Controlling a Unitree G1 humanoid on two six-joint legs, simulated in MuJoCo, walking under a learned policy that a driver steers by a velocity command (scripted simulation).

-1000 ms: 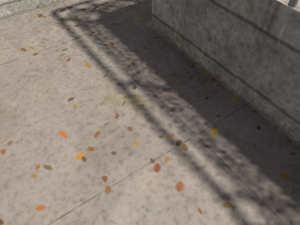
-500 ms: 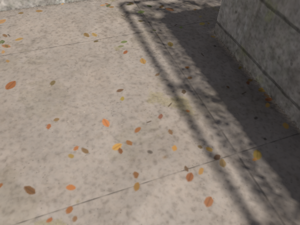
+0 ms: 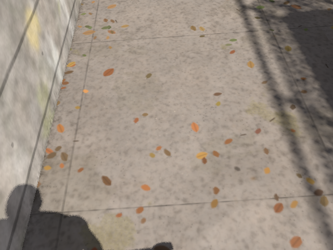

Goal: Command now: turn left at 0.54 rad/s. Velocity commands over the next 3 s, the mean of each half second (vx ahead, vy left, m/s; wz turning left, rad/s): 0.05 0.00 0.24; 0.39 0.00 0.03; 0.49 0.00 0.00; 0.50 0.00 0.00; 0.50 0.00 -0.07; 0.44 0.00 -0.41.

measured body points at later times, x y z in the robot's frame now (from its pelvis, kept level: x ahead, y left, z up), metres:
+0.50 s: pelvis +0.01 +0.01 +0.01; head +0.01 +0.03 +0.46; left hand +0.08 +0.28 -0.11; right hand +0.11 -0.24 -0.10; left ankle -0.03 +0.11 -0.73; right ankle +0.01 -0.10 -0.69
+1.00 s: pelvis +0.18 -0.02 +0.01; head +0.20 -0.04 +0.46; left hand +0.15 +0.23 -0.11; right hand +0.33 -0.27 -0.12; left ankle +0.26 +0.13 -0.67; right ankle +0.11 -0.10 -0.73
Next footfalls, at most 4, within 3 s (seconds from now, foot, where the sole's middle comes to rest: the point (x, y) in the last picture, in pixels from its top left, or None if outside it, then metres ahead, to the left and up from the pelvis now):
0.34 left None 0.01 0.11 -0.77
0.72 right None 0.15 -0.10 -0.77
1.22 left None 0.48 0.11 -0.77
1.76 right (186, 177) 0.80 -0.04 -0.77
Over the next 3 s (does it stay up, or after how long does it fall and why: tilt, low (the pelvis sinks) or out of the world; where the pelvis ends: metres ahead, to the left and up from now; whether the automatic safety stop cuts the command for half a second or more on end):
stays up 1.28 0.06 0.00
